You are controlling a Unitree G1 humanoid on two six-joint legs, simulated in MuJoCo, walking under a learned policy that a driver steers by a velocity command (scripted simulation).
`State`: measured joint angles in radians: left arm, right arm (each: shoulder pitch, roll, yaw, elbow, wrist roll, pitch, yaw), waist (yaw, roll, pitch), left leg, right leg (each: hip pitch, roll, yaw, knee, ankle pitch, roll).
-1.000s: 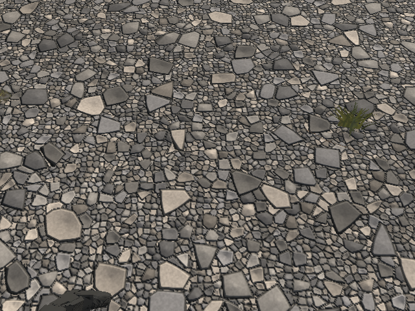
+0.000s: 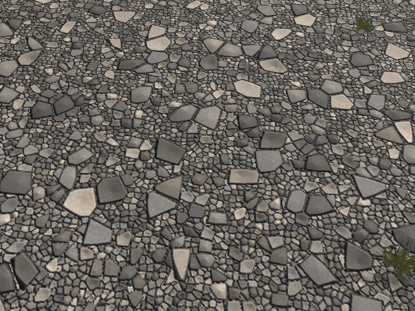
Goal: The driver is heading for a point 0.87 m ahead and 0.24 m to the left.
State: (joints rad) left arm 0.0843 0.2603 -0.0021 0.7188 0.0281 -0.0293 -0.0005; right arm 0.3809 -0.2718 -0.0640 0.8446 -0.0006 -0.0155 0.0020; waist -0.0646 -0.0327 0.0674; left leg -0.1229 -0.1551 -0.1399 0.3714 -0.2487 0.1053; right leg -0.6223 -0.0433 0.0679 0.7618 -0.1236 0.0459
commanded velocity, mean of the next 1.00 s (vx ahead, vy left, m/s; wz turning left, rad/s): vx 0.05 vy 0.00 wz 0.56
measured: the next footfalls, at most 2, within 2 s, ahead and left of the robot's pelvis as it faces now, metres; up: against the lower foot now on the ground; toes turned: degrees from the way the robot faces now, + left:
right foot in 0.10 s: +0.21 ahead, -0.11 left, +0.00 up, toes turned +8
left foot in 0.56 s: +0.07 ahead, +0.08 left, +0.00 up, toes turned +22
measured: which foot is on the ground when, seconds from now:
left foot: down 0.00-0.10, up 0.12-0.54, down 0.56-1.00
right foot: up 0.00-0.08, down 0.10-0.56, up 0.58-1.00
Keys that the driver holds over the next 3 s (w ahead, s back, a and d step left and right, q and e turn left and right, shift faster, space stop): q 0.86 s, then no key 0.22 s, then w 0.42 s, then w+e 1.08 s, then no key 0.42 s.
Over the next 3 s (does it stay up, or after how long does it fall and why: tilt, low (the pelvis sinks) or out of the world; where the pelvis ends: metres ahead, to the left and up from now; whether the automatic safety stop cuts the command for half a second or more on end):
stays up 0.78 0.28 -0.01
